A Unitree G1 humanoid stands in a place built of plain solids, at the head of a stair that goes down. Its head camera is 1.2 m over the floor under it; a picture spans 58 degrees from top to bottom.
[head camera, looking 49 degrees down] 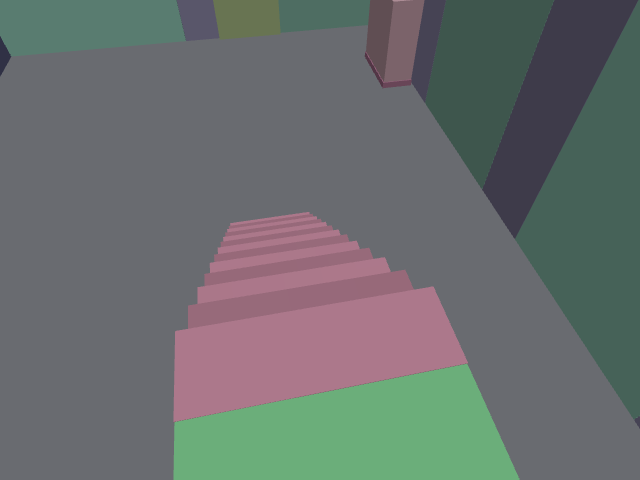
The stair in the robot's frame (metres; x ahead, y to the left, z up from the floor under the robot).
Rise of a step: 0.18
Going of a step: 0.21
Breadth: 0.85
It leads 11 degrees to the left of straight ahead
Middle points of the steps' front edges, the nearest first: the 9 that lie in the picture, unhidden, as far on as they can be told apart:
0.75 0.03 0.00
0.96 0.08 -0.17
1.16 0.12 -0.35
1.36 0.16 -0.53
1.57 0.20 -0.71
1.77 0.24 -0.88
1.98 0.28 -1.06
2.18 0.32 -1.24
2.39 0.37 -1.41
